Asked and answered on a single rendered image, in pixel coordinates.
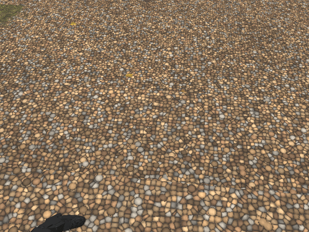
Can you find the left robot hand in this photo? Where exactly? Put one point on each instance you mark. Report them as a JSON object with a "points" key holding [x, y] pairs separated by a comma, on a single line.
{"points": [[59, 223]]}

